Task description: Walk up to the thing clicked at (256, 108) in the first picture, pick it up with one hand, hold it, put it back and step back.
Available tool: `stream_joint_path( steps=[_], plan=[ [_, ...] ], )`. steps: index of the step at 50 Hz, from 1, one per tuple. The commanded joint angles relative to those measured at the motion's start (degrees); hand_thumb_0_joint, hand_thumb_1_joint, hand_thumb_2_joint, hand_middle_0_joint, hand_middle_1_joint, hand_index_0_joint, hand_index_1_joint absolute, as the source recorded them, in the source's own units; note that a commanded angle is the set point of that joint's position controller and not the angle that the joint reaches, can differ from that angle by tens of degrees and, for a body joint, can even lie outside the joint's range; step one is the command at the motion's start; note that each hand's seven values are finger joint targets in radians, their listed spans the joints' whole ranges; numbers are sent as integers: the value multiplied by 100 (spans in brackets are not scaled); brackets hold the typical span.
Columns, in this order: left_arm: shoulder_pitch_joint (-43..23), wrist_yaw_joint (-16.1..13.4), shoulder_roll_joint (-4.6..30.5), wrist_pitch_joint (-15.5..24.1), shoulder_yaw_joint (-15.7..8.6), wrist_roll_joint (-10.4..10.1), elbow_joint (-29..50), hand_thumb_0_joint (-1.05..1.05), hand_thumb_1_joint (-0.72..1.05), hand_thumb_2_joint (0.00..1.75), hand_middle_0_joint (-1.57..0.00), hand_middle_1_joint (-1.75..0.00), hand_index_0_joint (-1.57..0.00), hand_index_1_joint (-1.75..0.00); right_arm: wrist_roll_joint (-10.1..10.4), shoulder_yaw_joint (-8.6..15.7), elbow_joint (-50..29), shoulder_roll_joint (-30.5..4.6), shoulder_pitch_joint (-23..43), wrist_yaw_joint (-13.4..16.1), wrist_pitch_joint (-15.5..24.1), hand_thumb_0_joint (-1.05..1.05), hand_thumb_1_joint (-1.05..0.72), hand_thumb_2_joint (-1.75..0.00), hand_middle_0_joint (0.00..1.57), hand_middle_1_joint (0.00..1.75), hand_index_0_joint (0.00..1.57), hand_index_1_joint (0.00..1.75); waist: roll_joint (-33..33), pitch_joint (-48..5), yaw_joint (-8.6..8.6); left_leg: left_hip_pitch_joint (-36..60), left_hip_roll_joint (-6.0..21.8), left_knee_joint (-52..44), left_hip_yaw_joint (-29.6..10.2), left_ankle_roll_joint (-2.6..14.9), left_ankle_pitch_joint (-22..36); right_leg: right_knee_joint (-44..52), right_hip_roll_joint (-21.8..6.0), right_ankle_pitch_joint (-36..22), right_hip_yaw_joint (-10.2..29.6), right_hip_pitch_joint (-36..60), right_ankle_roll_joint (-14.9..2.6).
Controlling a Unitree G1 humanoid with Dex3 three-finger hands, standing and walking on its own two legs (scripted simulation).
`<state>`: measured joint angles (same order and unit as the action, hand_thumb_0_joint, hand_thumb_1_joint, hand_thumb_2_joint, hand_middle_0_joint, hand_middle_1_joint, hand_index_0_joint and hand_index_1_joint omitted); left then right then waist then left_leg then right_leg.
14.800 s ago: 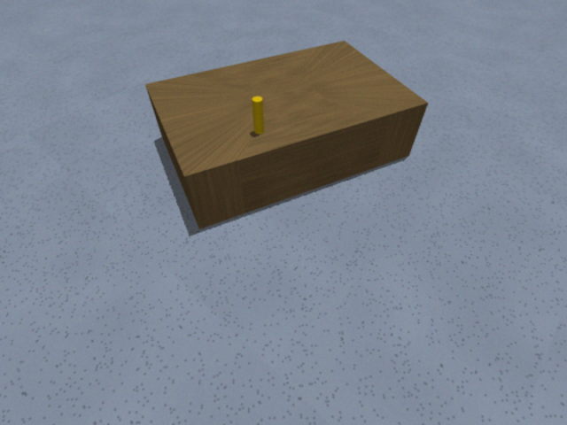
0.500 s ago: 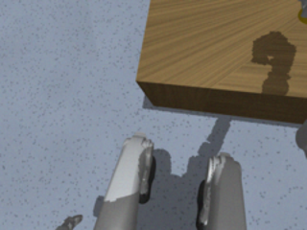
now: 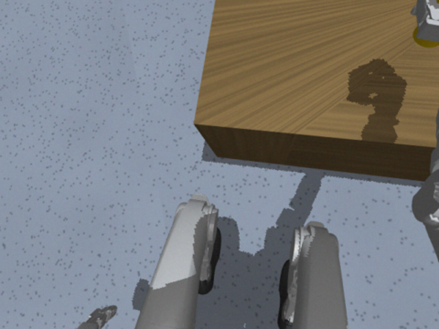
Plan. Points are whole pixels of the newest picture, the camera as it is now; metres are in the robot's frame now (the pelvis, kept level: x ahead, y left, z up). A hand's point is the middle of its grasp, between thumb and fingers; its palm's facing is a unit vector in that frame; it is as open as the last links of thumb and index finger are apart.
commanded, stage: lift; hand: right
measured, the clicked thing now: out of the picture +0.60 -0.22 +0.05
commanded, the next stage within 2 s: hold in 1.96 s
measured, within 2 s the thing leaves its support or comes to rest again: neither
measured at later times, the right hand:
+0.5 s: hand out of the picture +0.57 -0.20 +0.08, palm faces +0.16 +0.99 -0.03, open 5.6 cm
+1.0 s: hand out of the picture +0.48 -0.18 +0.20, palm faces +0.19 +0.98 -0.02, open 5.6 cm
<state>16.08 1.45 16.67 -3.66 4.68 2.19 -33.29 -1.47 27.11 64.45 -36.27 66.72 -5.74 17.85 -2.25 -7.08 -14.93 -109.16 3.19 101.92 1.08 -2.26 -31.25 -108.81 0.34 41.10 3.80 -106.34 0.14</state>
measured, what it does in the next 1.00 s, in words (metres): rises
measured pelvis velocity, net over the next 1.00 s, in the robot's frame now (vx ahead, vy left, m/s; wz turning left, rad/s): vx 0.04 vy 0.01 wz -0.02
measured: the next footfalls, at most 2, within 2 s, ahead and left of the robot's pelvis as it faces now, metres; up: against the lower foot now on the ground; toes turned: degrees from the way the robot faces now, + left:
none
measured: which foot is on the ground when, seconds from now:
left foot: down 0.00-1.00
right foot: down 0.00-1.00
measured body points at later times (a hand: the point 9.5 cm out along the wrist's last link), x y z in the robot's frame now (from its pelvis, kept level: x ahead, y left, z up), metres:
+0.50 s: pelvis +0.01 +0.00 +0.05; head +0.22 -0.02 +0.44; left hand +0.05 +0.27 -0.07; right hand +0.55 -0.25 +0.08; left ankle +0.10 +0.14 -0.46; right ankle +0.04 -0.12 -0.46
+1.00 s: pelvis +0.04 +0.01 +0.16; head +0.16 -0.01 +0.59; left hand +0.13 +0.27 +0.04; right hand +0.46 -0.23 +0.20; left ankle +0.10 +0.14 -0.46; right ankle +0.04 -0.12 -0.46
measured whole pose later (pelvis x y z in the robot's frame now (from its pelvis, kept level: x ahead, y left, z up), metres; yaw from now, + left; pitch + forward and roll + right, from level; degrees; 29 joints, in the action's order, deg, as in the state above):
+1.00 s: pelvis +0.04 +0.01 +0.16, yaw -1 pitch +23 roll +2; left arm 15.0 -1.6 13.6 0.7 -0.4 0.1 -37.5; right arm 5.9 15.7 38.8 -15.1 30.0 0.6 18.0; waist -0.7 -8.5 -5.3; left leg -66.9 2.0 70.8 2.1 -1.2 -26.6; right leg -75.5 -1.4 34.5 2.9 -63.9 0.9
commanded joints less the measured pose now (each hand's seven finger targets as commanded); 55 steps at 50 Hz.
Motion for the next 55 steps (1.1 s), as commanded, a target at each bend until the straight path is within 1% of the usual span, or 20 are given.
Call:
stream_joint_path(
  steps=[1,4,8,12,15,18,20,21,23,25,28,35,40,42,47,49,50,53,54,55],
  plan=[
    [1384,-68,1193,12,-439,21,71,0,88,91,-21,-30,-20,-31,139,99,-1397,-1433,2582,-11,507,0,-59,-137,135,146,137,146,-1310,-4249,-69,2956,-121,-837,143,454,1342,1461,-24,-1859,-84,2335,-86],
    [1353,-78,1172,19,-450,16,91,0,87,91,-22,-30,-21,-30,166,124,-1530,-1492,2587,-6,550,0,-45,-131,138,143,139,143,-1277,-4282,-13,3152,-120,-921,97,436,1377,1449,-19,-1787,-144,2252,-123],
    [1355,-83,1158,32,-471,10,133,0,88,90,-22,-30,-21,-30,204,171,-1825,-1455,2575,43,566,0,-46,-130,137,142,138,142,-1380,-4583,78,3220,-128,-941,119,449,1500,1559,-42,-2064,-110,2698,-93],
    [1317,-103,1138,55,-526,-9,126,0,88,91,-21,-30,-21,-30,222,33,-2020,-1222,2510,92,538,0,-47,-128,136,140,137,140,-1365,-4635,123,3302,-135,-1136,135,443,1229,1826,-49,-1776,-65,2890,-83],
    [1359,-119,1138,60,-567,-19,107,0,88,91,-21,-30,-21,-30,278,17,-2387,-1139,2273,107,505,0,-48,-128,136,140,137,140,-1494,-4983,240,3426,-145,-1155,159,471,1577,1853,-81,-2385,-44,3498,-41],
    [1303,-147,1091,113,-602,-53,71,0,88,91,-21,-30,-21,-30,368,-87,-2480,-853,2090,151,431,0,-48,-131,138,142,139,142,-1371,-4749,239,3629,-157,-1360,152,471,1620,2016,-80,-2352,-59,3554,-43],
    [1285,-156,1053,127,-624,-70,58,0,87,91,-21,-30,-21,-30,398,-2,-2457,-836,1851,190,408,0,-49,-129,138,142,139,142,-1160,-4616,298,3884,-162,-1485,134,461,1651,2110,-71,-2287,-99,3417,-57],
    [1200,-159,1005,142,-612,-81,59,0,88,91,-21,-30,-21,-30,427,-160,-2485,-584,1723,171,406,0,-50,-130,138,142,139,142,-1174,-4464,301,3822,-158,-1521,157,463,1587,2229,-70,-2274,-63,3500,-40],
    [1192,-177,1007,155,-656,-93,44,0,87,91,-21,-30,-21,-30,449,-36,-2595,-708,1515,239,396,0,-50,-131,140,144,141,144,-1124,-4417,393,3969,-180,-1686,149,459,1550,2360,-72,-2246,-62,3639,-51],
    [1153,-190,957,169,-682,-106,47,0,88,91,-21,-30,-20,-30,470,-145,-2478,-408,1149,257,375,0,-51,-129,139,142,139,142,-857,-4158,370,4172,-190,-1853,148,448,1543,2487,-71,-2120,-102,3559,-67],
    [1090,-199,895,218,-720,-116,45,0,87,91,-21,-30,-20,-30,554,-268,-2721,-95,814,290,389,0,-48,-128,137,140,138,140,-767,-4076,450,4407,-204,-2048,151,450,1658,2716,-79,-2271,-85,3822,-61],
    [858,-235,785,288,-792,-157,108,0,86,91,-21,-29,-20,-30,678,-379,-3398,218,-96,412,416,0,-50,-125,137,138,137,138,-586,-3863,734,5252,-236,-2682,125,425,1775,3353,-79,-2359,-96,4429,-57],
    [742,-307,726,382,-835,-176,75,0,86,91,-21,-29,-20,-30,750,-628,-4060,530,-569,540,460,0,-50,-125,135,137,135,137,-601,-3672,839,5643,-271,-3219,128,424,1695,3894,-87,-2342,-70,5191,-32],
    [686,-328,656,447,-841,-182,49,0,85,92,-20,-29,-19,-30,817,-936,-4247,961,-794,569,462,0,-48,-125,134,138,135,138,-493,-3452,771,5809,-286,-3425,151,416,1847,4079,-93,-2498,-68,5415,-29],
    [561,-372,608,575,-858,-182,-61,0,85,93,-20,-29,-19,-31,820,-1053,-3953,1174,-1520,645,475,0,-45,-128,136,140,137,140,-261,-2686,836,6177,-295,-3864,140,395,1915,4480,-103,-2519,-132,5566,-42],
    [475,-378,581,622,-862,-187,-54,0,85,93,-20,-29,-19,-31,828,-1058,-3806,1254,-1774,638,506,0,-48,-129,136,141,137,141,-57,-2351,820,6383,-287,-4099,109,358,1733,4639,-81,-2230,-176,5462,-89],
    [412,-371,571,648,-854,-180,-46,0,85,92,-20,-29,-19,-31,853,-1007,-3963,1176,-1851,633,546,0,-47,-130,137,143,139,143,-61,-2265,920,6547,-285,-4204,91,354,1664,4752,-79,-2140,-195,5442,-96],
    [311,-347,552,704,-853,-182,-9,0,85,92,-20,-29,-19,-30,879,-1043,-3982,1248,-2253,581,609,0,-51,-131,139,143,140,143,-36,-2255,1007,6895,-278,-4410,53,336,1739,4933,-67,-2187,-249,5638,-105],
    [316,-343,542,714,-876,-162,3,0,86,91,-20,-29,-19,-30,888,-1000,-4424,1144,-2137,560,687,0,-49,-130,139,143,140,143,-141,-2458,1048,7088,-272,-4433,28,333,1883,4960,-62,-2320,-269,5780,-95],
    [310,-340,525,724,-854,-169,-20,0,85,91,-20,-29,-19,-30,890,-1049,-4108,1269,-2306,553,678,0,-51,-130,138,142,139,142,-54,-2393,1012,7118,-275,-4450,63,329,2020,4995,-54,-2477,-266,5873,-85]
  ],
)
